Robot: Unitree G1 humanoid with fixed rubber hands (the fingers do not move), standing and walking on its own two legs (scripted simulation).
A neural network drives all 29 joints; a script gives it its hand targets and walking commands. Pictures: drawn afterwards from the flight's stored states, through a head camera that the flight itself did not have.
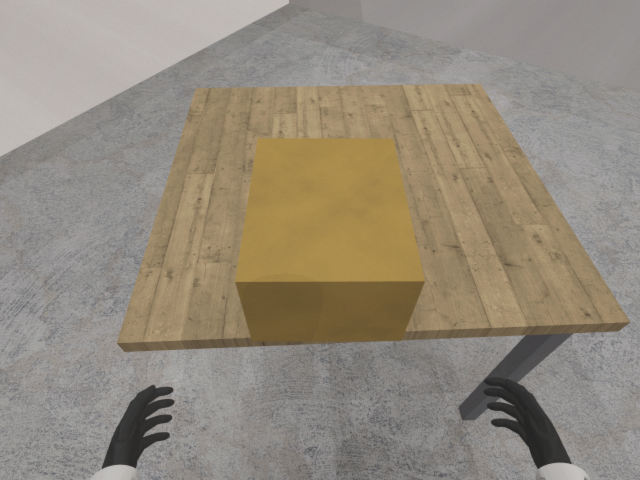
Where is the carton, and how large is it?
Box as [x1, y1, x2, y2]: [235, 138, 424, 341]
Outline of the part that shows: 258,138 235,279 252,341 401,340 424,282 393,140 390,138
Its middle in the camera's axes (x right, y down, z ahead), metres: +0.01 -0.01 +0.64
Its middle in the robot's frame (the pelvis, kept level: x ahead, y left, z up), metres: +0.47 +0.00 -0.01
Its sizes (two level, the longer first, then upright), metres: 0.300 0.237 0.169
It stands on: a table, 0.68 m high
